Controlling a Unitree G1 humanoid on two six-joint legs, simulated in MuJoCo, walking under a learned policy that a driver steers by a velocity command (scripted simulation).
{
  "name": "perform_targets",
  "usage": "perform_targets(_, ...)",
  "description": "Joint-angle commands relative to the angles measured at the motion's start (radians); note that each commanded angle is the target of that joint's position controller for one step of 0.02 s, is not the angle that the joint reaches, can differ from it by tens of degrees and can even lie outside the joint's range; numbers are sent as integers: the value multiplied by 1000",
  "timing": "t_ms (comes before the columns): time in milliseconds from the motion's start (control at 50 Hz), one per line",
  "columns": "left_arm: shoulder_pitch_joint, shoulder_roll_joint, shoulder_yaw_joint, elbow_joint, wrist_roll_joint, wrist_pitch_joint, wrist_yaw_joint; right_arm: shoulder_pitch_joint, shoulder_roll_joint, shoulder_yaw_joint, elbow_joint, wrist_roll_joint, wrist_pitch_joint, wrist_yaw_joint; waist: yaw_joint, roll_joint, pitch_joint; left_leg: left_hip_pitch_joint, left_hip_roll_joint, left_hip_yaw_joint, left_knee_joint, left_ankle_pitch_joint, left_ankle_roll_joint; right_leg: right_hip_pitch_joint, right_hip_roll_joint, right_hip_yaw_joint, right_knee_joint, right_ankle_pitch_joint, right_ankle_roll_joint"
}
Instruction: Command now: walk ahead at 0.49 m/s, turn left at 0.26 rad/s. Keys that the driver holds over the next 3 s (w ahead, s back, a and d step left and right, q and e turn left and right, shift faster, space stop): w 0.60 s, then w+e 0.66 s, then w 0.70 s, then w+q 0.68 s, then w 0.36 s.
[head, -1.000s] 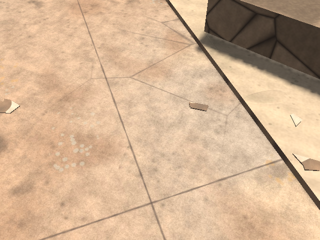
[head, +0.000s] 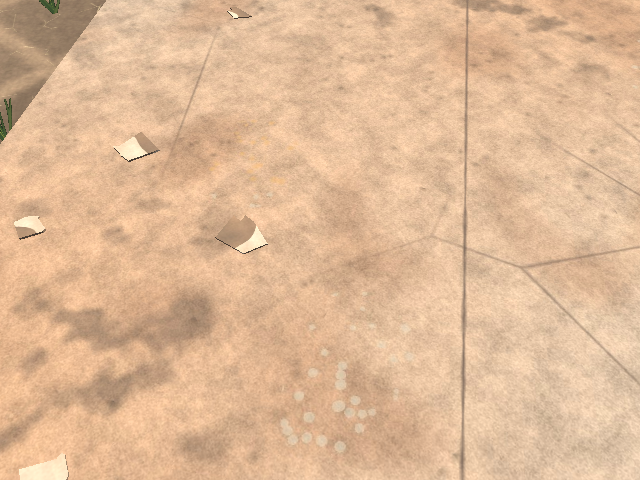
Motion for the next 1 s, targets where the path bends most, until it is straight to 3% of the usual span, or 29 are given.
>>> perform_targets(20,40,72,12,-19,1,-10,-6,25,-36,-10,-73,-4,-10,4,-14,-89,-50,-186,115,-15,-51,48,2,176,-275,317,-252,34,-200)
perform_targets(100,82,140,28,7,-13,-7,1,-100,-18,10,-128,-22,-12,6,4,-77,-10,-223,146,29,-291,173,-24,140,-279,221,-307,101,-216)
perform_targets(180,133,167,30,27,-27,10,4,-231,-25,18,-160,-13,-21,18,48,-93,6,-143,105,81,-528,348,-35,132,-238,123,-288,117,-169)
perform_targets(240,188,176,28,53,-36,23,3,-310,-47,14,-195,-2,-24,29,71,-106,19,-130,88,86,-614,346,-24,201,-274,137,-253,78,-149)
perform_targets(280,192,187,30,61,-38,34,4,-326,-66,8,-212,-1,-28,37,58,-112,22,-106,75,94,-661,290,1,250,-303,150,-214,75,-132)
perform_targets(320,172,191,27,60,-35,46,8,-220,-101,-14,-187,-8,-30,37,-16,-110,-29,64,33,131,-717,256,32,252,-279,118,-78,243,-98)
perform_targets(340,173,162,16,57,-27,49,10,-66,-151,-41,-142,-11,-30,30,-82,-81,-119,270,36,119,-727,252,63,198,-224,66,118,331,-68)
perform_targets(360,172,105,-9,21,1,43,13,127,-245,-67,-113,-22,-25,18,-146,79,-271,548,257,-142,-736,263,137,-2,-152,-3,476,86,-21)
perform_targets(380,275,7,-35,12,-16,21,9,156,-298,-74,-101,-26,-19,28,-83,324,-348,776,415,-579,-882,68,273,-359,-7,34,762,-426,17)
perform_targets(400,223,128,-8,21,-37,6,6,134,-195,-49,-108,-17,-24,34,-103,182,-276,716,395,-591,-925,-2,243,-466,-66,133,875,-422,1)
perform_targets(420,147,160,3,-3,-48,-1,3,61,-154,-35,-121,-13,-29,35,-83,127,-171,604,363,-445,-929,74,207,-495,-112,121,872,-319,-16)
perform_targets(440,111,145,2,-6,-37,3,8,-12,-130,-26,-134,-17,-29,40,-52,46,-124,487,318,-334,-946,191,190,-447,-154,104,832,-230,-11)
perform_targets(460,94,132,5,-9,-21,11,11,-58,-107,-21,-139,-21,-30,44,-27,29,-84,398,279,-256,-978,264,182,-411,-179,103,776,-175,-3)
perform_targets(480,107,116,6,-8,-19,22,10,-76,-95,-18,-136,-27,-34,46,0,50,-78,341,255,-206,-1007,308,176,-354,-199,108,744,-139,2)
perform_targets(540,100,82,4,-11,-15,50,12,-54,-108,-25,-106,-24,-49,43,23,36,-53,288,229,-108,-1058,435,191,-341,-197,95,672,-66,24)
perform_targets(600,-5,70,3,-48,-6,53,13,2,-125,-31,-70,-21,-42,27,1,12,-16,315,225,-55,-1079,486,187,-415,-195,91,518,61,44)
perform_targets(700,-144,47,-8,-85,-22,47,-8,50,-146,-33,-27,-26,-37,10,-55,20,25,356,214,71,-1110,421,137,-383,-155,62,281,259,24)
perform_targets(800,-255,46,-12,-152,-31,44,-39,96,-149,-36,22,-22,-18,3,-87,15,67,521,273,132,-1053,478,115,-443,-126,53,190,174,-17)
perform_targets(840,-257,51,-10,-171,-29,41,-54,77,-161,-40,21,-19,-6,-3,-72,27,56,559,283,161,-988,632,95,-408,-104,15,175,88,-41)
perform_targets(860,-234,64,-3,-175,-26,42,-58,60,-175,-43,15,-20,-1,-8,-52,45,27,563,280,181,-928,809,82,-342,-75,-20,176,38,-57)
perform_targets(880,-180,85,9,-170,-24,45,-58,49,-191,-47,8,-20,7,-14,-21,69,-20,566,273,200,-836,1001,69,-249,-36,-57,186,-9,-74)
perform_targets(900,-50,120,32,-141,-26,47,-55,32,-197,-47,0,-21,17,-21,51,68,-94,533,247,233,-663,1122,46,-77,10,-83,154,3,-100)
perform_targets(920,117,184,65,-104,-27,51,-41,31,-193,-43,-17,-22,18,-29,125,33,-183,364,209,250,-424,1013,10,204,-11,-2,129,50,-144)
perform_targets(940,236,302,95,-95,-18,58,-23,104,-99,-10,-61,-46,-5,-19,107,-189,-315,-45,79,247,-28,424,-53,607,-274,442,123,46,-294)
perform_targets(960,237,279,81,-101,-27,55,-23,114,-66,9,-69,-39,-48,1,83,-249,-445,-287,-64,50,186,-209,-69,774,-411,888,-69,-77,-413)
perform_targets(980,215,213,66,-101,-22,54,-20,7,-148,-14,-96,0,-77,16,115,-176,-337,-391,10,-34,218,-149,-43,707,-369,761,-97,-110,-343)
perform_targets(1000,154,173,56,-113,-23,53,-16,-61,-151,-11,-119,11,-89,17,92,-108,-213,-395,55,-12,152,-59,-26,549,-325,604,-104,-57,-298)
